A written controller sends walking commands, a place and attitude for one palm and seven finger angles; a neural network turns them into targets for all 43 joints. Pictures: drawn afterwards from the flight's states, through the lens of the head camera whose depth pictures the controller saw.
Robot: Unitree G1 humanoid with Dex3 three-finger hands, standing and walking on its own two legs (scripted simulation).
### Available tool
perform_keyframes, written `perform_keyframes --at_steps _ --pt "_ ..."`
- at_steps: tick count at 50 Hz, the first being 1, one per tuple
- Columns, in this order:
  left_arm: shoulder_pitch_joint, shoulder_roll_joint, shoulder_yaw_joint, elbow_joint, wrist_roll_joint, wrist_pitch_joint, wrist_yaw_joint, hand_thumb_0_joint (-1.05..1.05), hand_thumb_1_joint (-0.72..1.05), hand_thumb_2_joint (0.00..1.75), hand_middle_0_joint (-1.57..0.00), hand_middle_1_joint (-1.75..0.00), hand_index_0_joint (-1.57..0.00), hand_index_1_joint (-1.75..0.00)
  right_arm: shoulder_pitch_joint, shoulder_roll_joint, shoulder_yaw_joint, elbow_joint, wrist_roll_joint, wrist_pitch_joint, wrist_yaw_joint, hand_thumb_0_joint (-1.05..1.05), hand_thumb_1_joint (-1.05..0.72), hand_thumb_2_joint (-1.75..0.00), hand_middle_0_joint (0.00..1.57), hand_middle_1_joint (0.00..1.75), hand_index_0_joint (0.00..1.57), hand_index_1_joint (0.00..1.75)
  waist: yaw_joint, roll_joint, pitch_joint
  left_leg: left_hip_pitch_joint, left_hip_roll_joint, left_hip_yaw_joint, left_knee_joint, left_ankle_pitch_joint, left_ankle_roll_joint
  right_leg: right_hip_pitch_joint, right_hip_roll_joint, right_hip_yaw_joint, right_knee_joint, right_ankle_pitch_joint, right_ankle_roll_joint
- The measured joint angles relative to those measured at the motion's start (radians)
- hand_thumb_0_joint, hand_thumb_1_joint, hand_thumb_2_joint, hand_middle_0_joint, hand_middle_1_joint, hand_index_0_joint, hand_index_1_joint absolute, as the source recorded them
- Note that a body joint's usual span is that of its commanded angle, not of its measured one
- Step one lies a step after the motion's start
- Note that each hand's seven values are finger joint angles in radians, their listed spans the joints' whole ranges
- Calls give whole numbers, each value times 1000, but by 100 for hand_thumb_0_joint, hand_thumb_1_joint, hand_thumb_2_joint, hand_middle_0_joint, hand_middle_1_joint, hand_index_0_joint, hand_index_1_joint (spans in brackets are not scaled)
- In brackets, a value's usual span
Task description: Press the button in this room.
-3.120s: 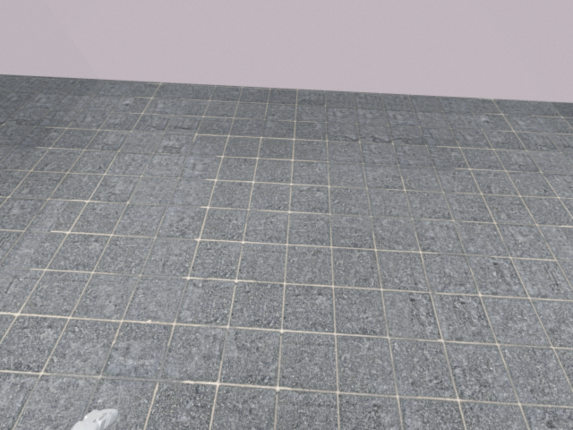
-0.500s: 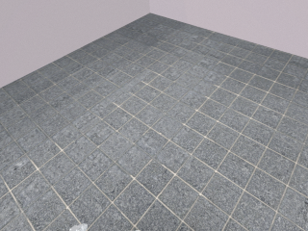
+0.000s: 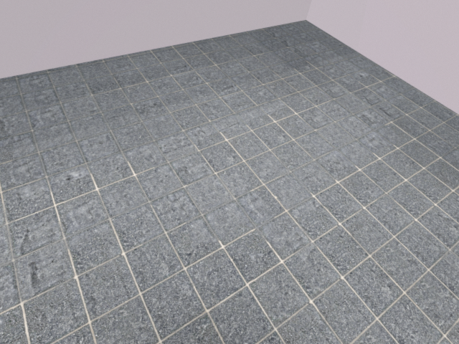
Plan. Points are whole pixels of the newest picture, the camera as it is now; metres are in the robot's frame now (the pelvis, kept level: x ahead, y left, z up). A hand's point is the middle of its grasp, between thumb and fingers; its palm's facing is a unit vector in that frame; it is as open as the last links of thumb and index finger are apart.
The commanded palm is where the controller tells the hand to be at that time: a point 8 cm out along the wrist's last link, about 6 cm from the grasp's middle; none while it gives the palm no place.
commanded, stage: turn or walk to find it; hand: left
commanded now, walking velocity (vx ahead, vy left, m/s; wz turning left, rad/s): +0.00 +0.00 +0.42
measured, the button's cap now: out of the picture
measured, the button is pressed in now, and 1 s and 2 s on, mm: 0 0 0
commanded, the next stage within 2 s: none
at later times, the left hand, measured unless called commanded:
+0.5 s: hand out of the picture +0.05 +0.20 -0.14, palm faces +0.20 -0.95 -0.25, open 7.4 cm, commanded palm none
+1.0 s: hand out of the picture -0.13 +0.20 -0.18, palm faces +0.48 -0.85 -0.23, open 7.4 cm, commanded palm none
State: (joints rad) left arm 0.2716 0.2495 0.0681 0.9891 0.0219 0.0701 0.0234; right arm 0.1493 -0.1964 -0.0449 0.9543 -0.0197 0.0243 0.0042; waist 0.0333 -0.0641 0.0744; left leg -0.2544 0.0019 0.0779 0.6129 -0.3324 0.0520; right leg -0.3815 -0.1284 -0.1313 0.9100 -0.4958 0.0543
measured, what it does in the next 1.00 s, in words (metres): steps on the spot, turning left: right foot, then left foot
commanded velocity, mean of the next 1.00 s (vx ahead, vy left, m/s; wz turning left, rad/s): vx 0.00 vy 0.00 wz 0.42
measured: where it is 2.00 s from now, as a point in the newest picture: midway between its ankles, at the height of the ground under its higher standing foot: outside the picture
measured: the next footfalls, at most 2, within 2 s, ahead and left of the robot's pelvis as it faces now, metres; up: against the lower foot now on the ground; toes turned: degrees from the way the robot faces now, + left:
right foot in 0.52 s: +0.02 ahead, -0.12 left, +0.00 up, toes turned +11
left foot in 0.98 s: -0.07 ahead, +0.12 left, +0.00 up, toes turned +30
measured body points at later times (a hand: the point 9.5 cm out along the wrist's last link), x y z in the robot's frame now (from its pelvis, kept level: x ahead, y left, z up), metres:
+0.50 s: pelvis -0.03 -0.01 +0.01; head +0.00 -0.02 +0.46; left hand +0.04 +0.25 -0.12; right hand +0.03 -0.25 -0.15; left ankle +0.00 +0.09 -0.73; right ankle -0.02 -0.13 -0.72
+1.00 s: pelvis -0.06 +0.01 +0.00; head -0.03 +0.04 +0.44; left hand -0.15 +0.24 -0.16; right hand +0.14 -0.19 -0.14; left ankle -0.11 +0.10 -0.73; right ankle -0.02 -0.13 -0.73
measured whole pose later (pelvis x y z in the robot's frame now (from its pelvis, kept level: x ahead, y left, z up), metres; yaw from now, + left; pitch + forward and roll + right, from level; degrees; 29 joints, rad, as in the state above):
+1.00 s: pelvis -0.06 +0.01 +0.00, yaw +26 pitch -1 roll +0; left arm 0.27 0.23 0.05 0.97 0.02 0.03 0.02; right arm 0.15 -0.24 -0.06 0.97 -0.02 0.04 0.01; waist 0.02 -0.04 0.09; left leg -0.26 0.01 0.07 0.60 -0.29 -0.02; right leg -0.25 -0.16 -0.21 0.67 -0.37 0.04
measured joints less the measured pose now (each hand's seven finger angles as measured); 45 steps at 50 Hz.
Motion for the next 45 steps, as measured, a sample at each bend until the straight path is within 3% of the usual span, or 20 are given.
perform_keyframes --at_steps 4,11,21,26,28,30,32,35,40,45 --pt "-22 9 7 5 0 3 -10 0 91 90 -20 -30 -20 -30 7 11 12 -8 0 -5 -14 1 -90 -90 20 30 20 30 -8 16 -14 29 -15 -31 -97 61 13 -67 29 63 170 85 15" --pt "-61 4 7 -20 -2 -10 -11 0 91 90 -20 -30 -20 -30 42 17 13 -3 3 -7 -17 1 -90 -90 20 30 21 30 -21 32 -26 46 -58 -73 -195 136 33 -68 36 113 158 155 42" --pt "-128 -37 -8 -58 -10 -13 -4 0 91 90 -20 -30 -20 -30 110 0 -5 20 -8 12 -15 1 -90 -90 20 30 21 30 -75 78 -21 -9 -94 -149 -184 172 23 31 89 121 -98 67 21" --pt "-129 -60 -23 -86 -16 -36 -2 0 91 90 -20 -30 -20 -30 138 -17 -18 33 -3 25 -9 1 -90 -90 20 30 21 30 -78 93 -33 -63 -116 -181 -130 166 -8 152 111 113 -381 184 -12" --pt "-121 -75 -29 -85 -9 -44 2 0 91 90 -20 -30 -20 -30 137 -28 -27 40 0 34 -8 1 -90 -90 20 30 20 30 -75 116 -29 -111 -107 -181 -7 31 -36 160 121 92 -393 199 -58" --pt "-104 -83 -35 -87 -8 -42 4 0 90 90 -20 -30 -20 -30 141 -34 -35 41 -5 45 -4 1 -90 -90 20 30 20 30 -76 115 -35 -178 -103 -158 197 -63 -56 174 108 68 -402 198 -78" --pt "-87 -88 -37 -82 -9 -43 5 0 90 90 -20 -30 -20 -30 139 -42 -41 44 -7 51 3 1 -90 -90 20 30 20 30 -73 112 -37 -223 -80 -136 369 -58 -73 193 98 51 -426 207 -82" --pt "-70 -93 -41 -71 -9 -51 3 0 90 90 -20 -30 -20 -30 135 -54 -46 44 -7 50 7 1 -90 -90 20 30 20 30 -75 113 -31 -249 -32 -125 506 -17 -98 214 87 17 -444 215 -82" --pt "-47 -98 -39 -61 -2 -61 3 0 91 90 -20 -30 -20 -30 114 -63 -44 55 -6 60 5 1 -91 -90 20 30 20 30 -60 101 -17 -212 26 -110 481 -41 -125 217 58 -34 -427 199 -74" --pt "-25 -73 -31 -48 7 -61 -3 0 91 90 -20 -30 -20 -30 54 -56 -30 47 2 57 4 1 -91 -90 19 30 20 30 -29 71 8 -117 40 -62 262 -106 -122 195 19 -67 -382 180 -52"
